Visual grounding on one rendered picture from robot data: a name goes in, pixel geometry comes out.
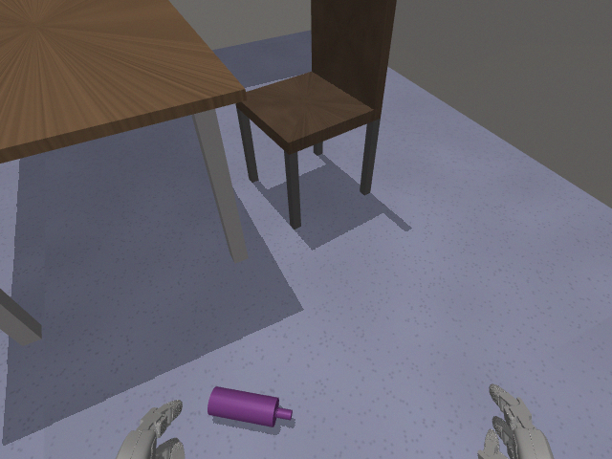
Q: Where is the chair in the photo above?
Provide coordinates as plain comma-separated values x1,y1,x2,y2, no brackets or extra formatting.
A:
235,0,397,230

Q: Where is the table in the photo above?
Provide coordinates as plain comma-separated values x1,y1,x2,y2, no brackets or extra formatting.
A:
0,0,249,346

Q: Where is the bottle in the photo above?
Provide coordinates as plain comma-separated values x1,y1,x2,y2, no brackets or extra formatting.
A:
208,386,293,427

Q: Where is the left robot hand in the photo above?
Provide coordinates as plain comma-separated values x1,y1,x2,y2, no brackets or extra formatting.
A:
116,400,186,459

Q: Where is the right robot hand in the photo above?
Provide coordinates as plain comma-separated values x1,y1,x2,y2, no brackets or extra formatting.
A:
478,384,554,459

